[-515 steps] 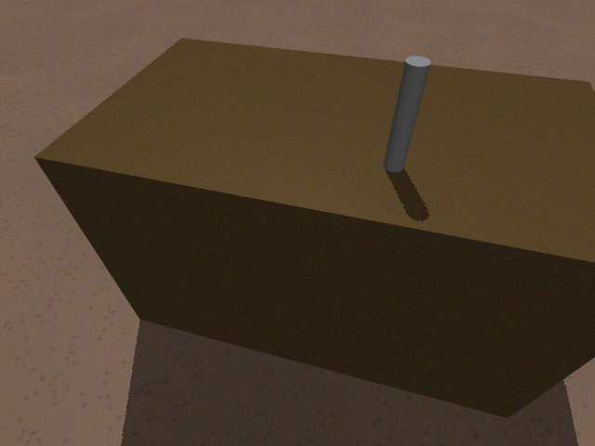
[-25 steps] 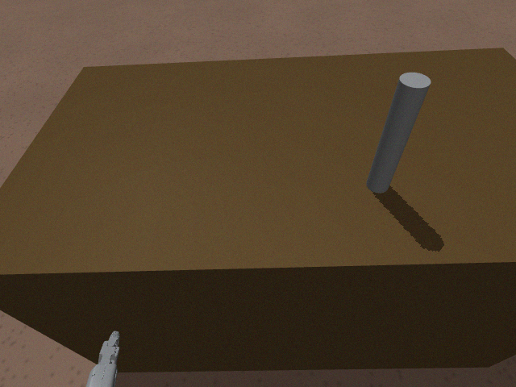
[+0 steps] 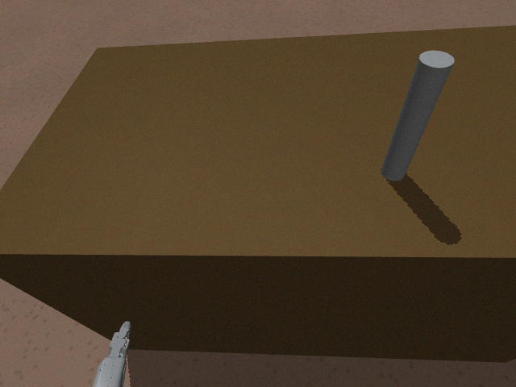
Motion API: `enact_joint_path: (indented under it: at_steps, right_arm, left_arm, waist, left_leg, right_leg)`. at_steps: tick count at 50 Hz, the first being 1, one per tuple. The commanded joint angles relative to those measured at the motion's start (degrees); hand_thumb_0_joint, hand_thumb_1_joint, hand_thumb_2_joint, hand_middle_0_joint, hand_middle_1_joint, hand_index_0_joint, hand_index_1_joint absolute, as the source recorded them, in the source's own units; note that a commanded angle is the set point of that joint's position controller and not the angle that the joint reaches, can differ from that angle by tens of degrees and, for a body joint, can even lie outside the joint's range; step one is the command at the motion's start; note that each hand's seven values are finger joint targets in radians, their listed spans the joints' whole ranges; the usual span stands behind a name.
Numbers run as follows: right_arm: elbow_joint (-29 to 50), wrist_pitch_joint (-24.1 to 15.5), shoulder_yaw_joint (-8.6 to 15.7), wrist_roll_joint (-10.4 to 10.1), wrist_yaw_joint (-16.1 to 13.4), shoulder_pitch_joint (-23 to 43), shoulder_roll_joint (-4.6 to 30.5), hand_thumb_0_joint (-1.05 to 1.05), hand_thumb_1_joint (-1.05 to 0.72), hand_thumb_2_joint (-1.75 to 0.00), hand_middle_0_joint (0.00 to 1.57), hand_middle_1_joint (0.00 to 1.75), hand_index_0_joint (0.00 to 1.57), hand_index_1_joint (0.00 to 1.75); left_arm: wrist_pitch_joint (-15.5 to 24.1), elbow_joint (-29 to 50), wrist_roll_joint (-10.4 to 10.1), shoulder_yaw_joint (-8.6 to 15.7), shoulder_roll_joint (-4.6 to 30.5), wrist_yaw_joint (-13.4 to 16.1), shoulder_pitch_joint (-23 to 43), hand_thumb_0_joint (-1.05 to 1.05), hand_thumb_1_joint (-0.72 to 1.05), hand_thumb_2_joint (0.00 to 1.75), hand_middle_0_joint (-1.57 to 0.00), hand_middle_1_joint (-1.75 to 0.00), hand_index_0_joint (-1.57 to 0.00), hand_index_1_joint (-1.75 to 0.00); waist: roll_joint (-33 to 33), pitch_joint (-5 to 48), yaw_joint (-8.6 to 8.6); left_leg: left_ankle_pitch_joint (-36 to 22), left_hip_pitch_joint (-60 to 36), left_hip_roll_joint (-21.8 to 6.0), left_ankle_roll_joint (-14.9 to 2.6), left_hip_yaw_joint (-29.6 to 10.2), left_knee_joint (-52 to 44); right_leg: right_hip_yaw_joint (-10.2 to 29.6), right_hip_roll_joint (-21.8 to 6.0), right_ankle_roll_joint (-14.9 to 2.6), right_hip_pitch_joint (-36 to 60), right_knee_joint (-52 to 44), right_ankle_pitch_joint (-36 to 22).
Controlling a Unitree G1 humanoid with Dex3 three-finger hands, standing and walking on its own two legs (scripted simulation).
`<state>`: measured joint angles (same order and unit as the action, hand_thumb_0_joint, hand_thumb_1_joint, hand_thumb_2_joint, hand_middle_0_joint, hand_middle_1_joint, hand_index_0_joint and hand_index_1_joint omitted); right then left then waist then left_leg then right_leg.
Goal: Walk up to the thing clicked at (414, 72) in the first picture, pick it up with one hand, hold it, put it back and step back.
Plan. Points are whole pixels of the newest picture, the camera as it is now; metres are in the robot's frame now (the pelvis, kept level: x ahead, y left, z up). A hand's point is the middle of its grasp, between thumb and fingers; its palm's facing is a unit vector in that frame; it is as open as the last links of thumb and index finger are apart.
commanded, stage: go down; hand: right
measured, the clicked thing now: (410, 125) +0.53 -0.19 +0.11
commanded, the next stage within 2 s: approach in 0.72 s
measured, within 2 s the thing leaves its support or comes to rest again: neither
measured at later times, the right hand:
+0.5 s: hand out of the picture +0.43 -0.38 +0.18, palm faces +0.17 +0.99 +0.02, open 17.6 cm
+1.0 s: hand out of the picture +0.43 -0.37 +0.18, palm faces +0.17 +0.99 +0.01, open 17.7 cm
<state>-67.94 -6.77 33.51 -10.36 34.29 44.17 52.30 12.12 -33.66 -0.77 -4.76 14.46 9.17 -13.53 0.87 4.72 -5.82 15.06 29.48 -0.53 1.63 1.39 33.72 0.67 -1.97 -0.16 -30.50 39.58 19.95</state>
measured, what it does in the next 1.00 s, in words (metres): stands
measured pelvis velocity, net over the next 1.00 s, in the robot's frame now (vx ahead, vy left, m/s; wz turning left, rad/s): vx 0.01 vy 0.00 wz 0.00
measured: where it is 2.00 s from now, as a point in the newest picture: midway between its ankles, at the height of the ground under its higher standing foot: outside the picture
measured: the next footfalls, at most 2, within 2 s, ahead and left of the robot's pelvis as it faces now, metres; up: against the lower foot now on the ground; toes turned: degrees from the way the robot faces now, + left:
none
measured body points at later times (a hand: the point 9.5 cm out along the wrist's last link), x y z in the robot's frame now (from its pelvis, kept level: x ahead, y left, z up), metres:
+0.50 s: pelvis +0.01 +0.00 +0.00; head +0.08 -0.03 +0.44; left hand +0.15 +0.26 -0.06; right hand +0.41 -0.43 +0.18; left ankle +0.01 +0.14 -0.72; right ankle -0.01 -0.11 -0.72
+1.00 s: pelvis +0.01 +0.00 -0.01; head +0.08 -0.03 +0.44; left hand +0.15 +0.26 -0.07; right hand +0.42 -0.43 +0.18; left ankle +0.01 +0.14 -0.72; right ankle -0.01 -0.11 -0.72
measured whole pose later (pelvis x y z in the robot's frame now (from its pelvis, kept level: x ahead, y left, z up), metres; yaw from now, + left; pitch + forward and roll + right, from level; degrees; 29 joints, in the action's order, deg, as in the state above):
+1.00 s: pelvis +0.01 +0.00 -0.01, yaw +0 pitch +14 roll +3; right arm -70.5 -5.3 33.6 -7.8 33.5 49.5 55.2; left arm 10.9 -30.2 -0.5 -4.5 14.5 7.5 -14.8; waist 0.2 6.1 -6.8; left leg 17.1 33.7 -0.1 1.5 1.7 37.2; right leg 1.2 -2.4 -0.1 -34.9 43.5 22.2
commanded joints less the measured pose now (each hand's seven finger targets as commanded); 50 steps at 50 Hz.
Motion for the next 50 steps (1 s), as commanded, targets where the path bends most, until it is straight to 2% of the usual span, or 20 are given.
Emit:
enact_joint_path:
  at_steps: [1, 3, 4, 6, 10, 14, 16, 22, 27, 29, 31, 35, 38, 39, 41, 44, 46, 48, 49, 50]
  right_arm:
    - [9.9, -3.3, 2.4, -1.3, -0.3, 20.9, 22.2, 0.00, 0.56, -0.03, 0.06, 0.05, 0.05, 0.05]
    - [8.7, -3.2, 1.0, -1.0, -0.2, 20.6, 20.0, 0.00, 0.57, -0.04, 0.06, 0.05, 0.06, 0.05]
    - [11.7, -3.5, 2.6, -1.2, -0.4, 23.0, 23.3, 0.00, 0.55, -0.03, 0.06, 0.05, 0.06, 0.05]
    - [12.8, -3.4, 3.0, -0.8, -0.8, 24.3, 24.4, 0.00, 0.56, -0.04, 0.06, 0.05, 0.06, 0.05]
    - [10.2, -2.9, 2.1, -0.7, -0.6, 22.9, 22.4, 0.00, 0.55, -0.04, 0.06, 0.05, 0.06, 0.05]
    - [9.3, -2.8, 1.9, -0.2, 0.2, 24.4, 23.6, 0.00, 0.54, -0.04, 0.06, 0.05, 0.06, 0.05]
    - [10.6, -2.9, 2.4, -0.1, 0.1, 26.1, 24.8, 0.00, 0.55, -0.04, 0.06, 0.05, 0.06, 0.05]
    - [10.2, -2.9, 2.9, 0.4, -0.5, 27.8, 25.8, 0.00, 0.57, -0.04, 0.06, 0.05, 0.05, 0.05]
    - [10.9, -2.6, 2.5, 0.8, -0.5, 29.5, 26.4, 0.00, 0.56, -0.04, 0.06, 0.05, 0.05, 0.05]
    - [7.7, -1.9, 2.4, 1.0, -0.4, 27.0, 25.5, 0.00, 0.56, -0.04, 0.06, 0.05, 0.05, 0.05]
    - [8.6, -1.6, 1.3, 0.7, -0.2, 27.1, 23.7, 0.00, 0.56, -0.04, 0.06, 0.05, 0.05, 0.05]
    - [8.6, -1.8, 3.1, 1.2, 0.1, 27.6, 26.4, 0.00, 0.56, -0.04, 0.06, 0.05, 0.05, 0.05]
    - [5.0, -1.2, 1.8, 0.9, 0.2, 24.4, 23.3, 0.00, 0.58, -0.04, 0.05, 0.05, 0.05, 0.05]
    - [10.1, -2.1, 3.1, 1.0, -0.1, 27.8, 25.8, 0.00, 0.57, -0.04, 0.06, 0.05, 0.05, 0.05]
    - [9.7, -2.0, 4.6, 1.4, -0.5, 25.8, 28.0, 0.00, 0.61, -0.03, 0.04, 0.05, 0.05, 0.05]
    - [9.4, -1.6, 3.2, 0.8, -0.5, 24.7, 24.8, 0.00, 0.59, -0.02, 0.05, 0.04, 0.05, 0.04]
    - [13.6, -2.3, 2.8, 0.9, -0.8, 29.5, 24.6, 0.00, 0.59, -0.03, 0.05, 0.04, 0.05, 0.04]
    - [8.6, -1.4, 0.8, 0.9, -0.6, 25.9, 21.1, 0.00, 0.55, -0.03, 0.06, 0.04, 0.05, 0.04]
    - [3.6, -0.8, -1.5, 0.7, -0.4, 22.0, 16.5, 0.00, 0.55, -0.03, 0.05, 0.04, 0.05, 0.04]
    - [6.5, -1.4, -1.8, 0.2, -0.4, 24.3, 16.2, 0.00, 0.55, -0.03, 0.06, 0.04, 0.05, 0.04]
  left_arm:
    - [2.6, 7.4, 0.2, 3.5, 8.6, 0.5, 0.6, 0.00, -0.56, 0.06, -0.05, -0.05, -0.04, -0.06]
    - [3.0, 8.2, 0.0, 2.8, 7.5, 0.5, 1.6, 0.00, -0.56, 0.06, -0.05, -0.05, -0.04, -0.06]
    - [3.2, 10.4, 0.2, 5.8, 11.3, 1.0, 2.7, 0.00, -0.56, 0.06, -0.05, -0.05, -0.05, -0.06]
    - [2.7, 8.9, 0.5, 4.6, 10.4, 0.6, 1.2, 0.00, -0.57, 0.06, -0.05, -0.05, -0.05, -0.06]
    - [2.8, 10.6, 0.1, 3.8, 9.0, 0.1, 2.0, 0.00, -0.56, 0.06, -0.05, -0.05, -0.04, -0.06]
    - [2.4, 7.8, 0.5, 3.0, 8.1, -0.2, 0.0, 0.00, -0.57, 0.07, -0.05, -0.05, -0.04, -0.06]
    - [2.8, 11.8, 0.4, 6.1, 11.7, 0.2, 2.4, 0.00, -0.56, 0.06, -0.05, -0.05, -0.04, -0.06]
    - [2.7, 11.9, 0.2, 3.5, 9.0, -0.2, 2.3, 0.00, -0.56, 0.06, -0.05, -0.05, -0.04, -0.05]
    - [2.8, 14.9, 0.4, 5.6, 11.3, 0.1, 1.8, 0.00, -0.56, 0.06, -0.05, -0.05, -0.04, -0.06]
    - [1.9, 9.3, 0.5, 5.0, 10.0, -0.3, -3.2, 0.00, -0.56, 0.06, -0.05, -0.05, -0.04, -0.06]
    - [2.3, 12.2, 0.4, 4.3, 9.3, -0.6, 0.1, 0.00, -0.56, 0.06, -0.05, -0.05, -0.04, -0.06]
    - [2.3, 13.8, 0.4, 4.1, 9.7, -0.8, 1.1, 0.00, -0.56, 0.06, -0.05, -0.05, -0.04, -0.06]
    - [1.7, 12.2, 0.4, 4.6, 9.9, -0.7, -2.0, 0.00, -0.56, 0.06, -0.05, -0.05, -0.04, -0.06]
    - [2.3, 18.0, 0.3, 5.3, 11.1, -0.7, 2.5, 0.00, -0.56, 0.06, -0.05, -0.05, -0.04, -0.05]
    - [1.4, 11.1, 0.5, 5.3, 10.2, -0.8, -3.9, 0.00, -0.59, 0.07, -0.05, -0.03, -0.03, -0.05]
    - [1.1, 9.2, 0.2, 3.0, 7.2, -1.3, -1.7, 0.00, -0.57, 0.06, -0.05, -0.05, -0.04, -0.06]
    - [1.9, 14.2, 0.4, 4.2, 9.1, -1.0, 4.0, 0.00, -0.56, 0.05, -0.05, -0.05, -0.05, -0.05]
    - [1.7, 11.3, 0.5, 5.6, 10.2, -0.7, -0.2, 0.00, -0.56, 0.05, -0.05, -0.05, -0.05, -0.06]
    - [1.4, 8.6, 0.5, 4.2, 8.5, -1.1, -2.0, 0.00, -0.56, 0.05, -0.05, -0.05, -0.05, -0.06]
    - [2.1, 13.9, 0.2, 3.9, 9.3, -1.2, 2.7, 0.00, -0.55, 0.04, -0.05, -0.05, -0.05, -0.06]
  waist:
    - [-12.0, 19.2, 0.77]
    - [-11.8, 20.8, 0.54]
    - [-11.6, 23.3, -0.21]
    - [-14.2, 22.5, 0.63]
    - [-11.8, 19.4, 0.16]
    - [-14.4, 21.5, -0.29]
    - [-13.0, 23.7, -0.85]
    - [-12.6, 21.8, -0.06]
    - [-13.6, 25.0, -1.01]
    - [-15.0, 21.9, -0.77]
    - [-14.8, 21.9, -0.74]
    - [-12.5, 24.4, -0.65]
    - [-10.7, 22.5, -1.16]
    - [-12.4, 25.5, -0.77]
    - [-15.0, 26.0, 0.38]
    - [-14.8, 21.0, 0.48]
    - [-15.0, 24.4, -0.41]
    - [-13.1, 22.4, -1.89]
    - [-11.3, 19.8, -2.11]
    - [-9.4, 19.8, -2.42]
  left_leg:
    - [-12.5, -7.4, 1.7, -3.35, 0.6, -2.0]
    - [-14.1, -6.9, 1.8, -3.21, 0.6, -1.5]
    - [-14.8, -6.3, 2.0, -3.23, 0.7, -1.3]
    - [-15.5, -5.6, 1.9, -3.41, 0.6, -1.0]
    - [-13.4, -5.6, 2.0, -3.34, 0.8, -1.3]
    - [-14.8, -4.3, 2.0, -3.42, 0.5, -0.4]
    - [-14.9, -4.1, 2.2, -3.38, 0.7, -0.2]
    - [-13.5, -6.1, 1.6, -3.26, 0.3, -0.4]
    - [-16.6, -4.0, 2.0, -3.25, 0.6, 0.7]
    - [-14.8, -1.9, 2.2, -3.47, 0.8, 0.5]
    - [-14.5, -2.0, 2.2, -3.48, 0.8, 0.6]
    - [-18.3, -6.0, 1.7, -3.36, 0.2, 1.5]
    - [-16.8, -4.8, 2.1, -3.36, 0.8, 1.4]
    - [-16.5, -4.7, 2.0, -3.36, 0.7, 1.5]
    - [-18.0, -4.3, 2.1, -3.57, 0.7, 1.9]
    - [-15.7, -4.2, 2.1, -3.60, 0.7, 1.4]
    - [-14.1, -3.2, 2.2, -3.65, 0.4, 1.2]
    - [-13.8, -1.8, 2.2, -3.49, 0.5, 1.1]
    - [-13.8, -1.4, 2.3, -3.37, 0.7, 1.2]
    - [-13.6, -2.1, 2.1, -3.14, 0.7, 1.1]
  right_leg:
    - [1.4, 0.7, 0.37, 11.6, -4.4, -20.2]
    - [1.3, 0.7, 0.27, 12.5, -3.6, -22.3]
    - [1.8, 0.2, 0.59, 15.0, -3.0, -25.7]
    - [1.7, 0.3, 0.90, 15.7, -2.1, -28.9]
    - [1.7, 0.3, 0.49, 12.1, -2.9, -23.5]
    - [1.7, 0.3, 0.70, 13.2, -1.6, -26.9]
    - [2.1, 0.0, 0.77, 14.8, -1.5, -27.7]
    - [1.3, 0.8, -0.04, 10.1, -2.1, -19.6]
    - [1.7, 0.3, 0.52, 14.6, -0.1, -28.9]
    - [1.8, 0.1, 0.77, 14.1, -0.3, -28.6]
    - [2.0, 0.0, 0.84, 13.4, -0.2, -28.4]
    - [1.4, 0.7, 0.23, 10.2, 0.4, -26.9]
    - [1.7, 0.5, 0.16, 9.6, -0.2, -25.8]
    - [1.8, 0.3, 0.34, 12.4, 0.4, -27.6]
    - [1.7, 0.4, 0.71, 14.3, 1.1, -32.2]
    - [1.5, 0.5, 0.42, 10.6, 0.0, -28.3]
    - [1.7, 0.1, 0.43, 12.2, 0.0, -25.9]
    - [1.5, 0.2, 0.24, 12.5, -0.1, -24.2]
    - [1.6, 0.3, 0.11, 10.4, -0.2, -24.0]
    - [1.6, 0.6, -0.35, 8.6, 0.0, -21.2]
